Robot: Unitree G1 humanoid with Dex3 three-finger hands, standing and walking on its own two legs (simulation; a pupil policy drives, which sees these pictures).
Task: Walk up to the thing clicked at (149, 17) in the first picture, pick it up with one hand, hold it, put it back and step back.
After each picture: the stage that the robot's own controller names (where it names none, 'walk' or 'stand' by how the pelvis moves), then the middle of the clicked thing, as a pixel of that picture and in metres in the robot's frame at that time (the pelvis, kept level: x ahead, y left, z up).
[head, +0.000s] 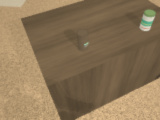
stand; (147, 20) +0.88 -0.38 -0.12
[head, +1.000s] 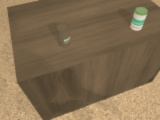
sink last; (138, 19) +0.80 -0.31 -0.08
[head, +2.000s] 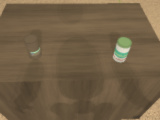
sink last; (121, 50) +0.60 -0.13 -0.09
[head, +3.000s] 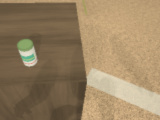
stand; (27, 53) +0.55 +0.27 -0.07
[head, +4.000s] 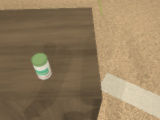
stand; (42, 66) +0.48 +0.22 -0.09
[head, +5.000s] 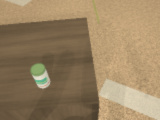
stand; (40, 76) +0.48 +0.24 -0.12
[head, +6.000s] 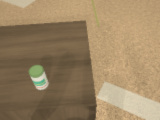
stand; (39, 77) +0.48 +0.25 -0.12
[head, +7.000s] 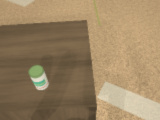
stand; (39, 78) +0.47 +0.25 -0.12
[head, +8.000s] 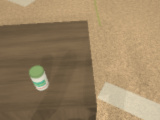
stand; (39, 78) +0.47 +0.25 -0.12
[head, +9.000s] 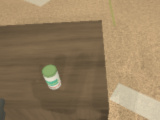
rise first; (52, 77) +0.47 +0.22 -0.12
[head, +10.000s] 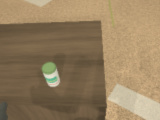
go down; (51, 74) +0.49 +0.22 -0.12
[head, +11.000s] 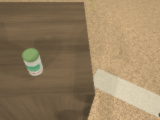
go down; (33, 62) +0.50 +0.21 -0.09
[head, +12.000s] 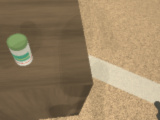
go down; (20, 50) +0.50 +0.21 -0.04
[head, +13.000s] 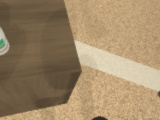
close in; out of the picture +0.51 +0.23 +0.00
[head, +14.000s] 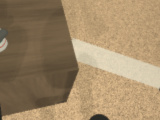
close; out of the picture +0.52 +0.22 +0.01
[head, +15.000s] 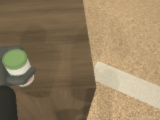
lift; (19, 68) +0.39 +0.21 +0.04
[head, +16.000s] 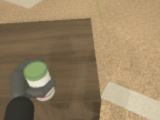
hold; (40, 81) +0.32 +0.17 +0.09
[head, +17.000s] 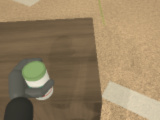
hold; (38, 81) +0.32 +0.17 +0.09
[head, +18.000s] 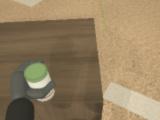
hold; (40, 82) +0.32 +0.17 +0.08
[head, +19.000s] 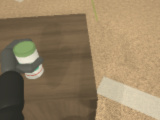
crouch; (29, 60) +0.41 +0.20 +0.09
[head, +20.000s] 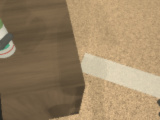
lower; out of the picture +0.50 +0.23 +0.05
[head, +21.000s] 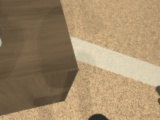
lower; out of the picture +0.52 +0.23 +0.01
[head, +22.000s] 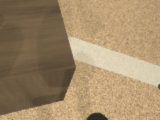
lower; out of the picture +0.52 +0.24 +0.01
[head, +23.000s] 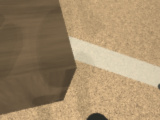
lower; out of the picture +0.52 +0.24 +0.01
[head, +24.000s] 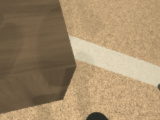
lower; out of the picture +0.52 +0.24 +0.01
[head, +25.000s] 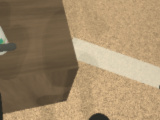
open; out of the picture +0.51 +0.21 +0.00
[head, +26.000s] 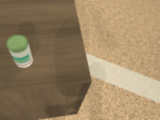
sink last; (21, 52) +0.49 +0.20 -0.03
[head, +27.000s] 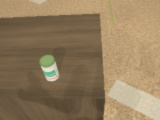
stand; (49, 68) +0.50 +0.21 -0.06
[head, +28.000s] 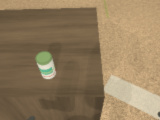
stand; (46, 65) +0.48 +0.21 -0.06
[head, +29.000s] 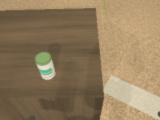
stand; (45, 66) +0.48 +0.21 -0.06
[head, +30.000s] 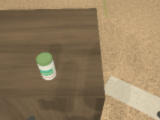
stand; (46, 66) +0.48 +0.20 -0.06
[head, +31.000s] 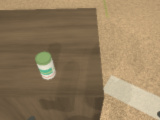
stand; (46, 66) +0.48 +0.20 -0.06
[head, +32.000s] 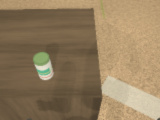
stand; (43, 66) +0.48 +0.20 -0.06
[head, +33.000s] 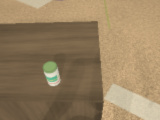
stand; (52, 73) +0.50 +0.20 -0.12
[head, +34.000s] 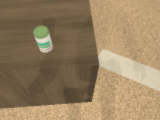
walk; (43, 39) +0.59 +0.20 -0.10
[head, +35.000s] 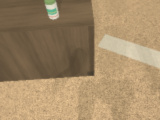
walk; (52, 8) +0.90 +0.24 -0.10
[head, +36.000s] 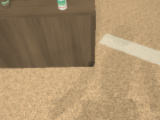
stand; (61, 0) +1.13 +0.21 -0.10
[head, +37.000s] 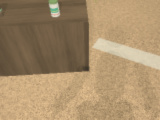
stand; (54, 8) +1.12 +0.24 -0.12
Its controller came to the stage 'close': yes
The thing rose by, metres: 0.21
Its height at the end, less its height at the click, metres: +0.00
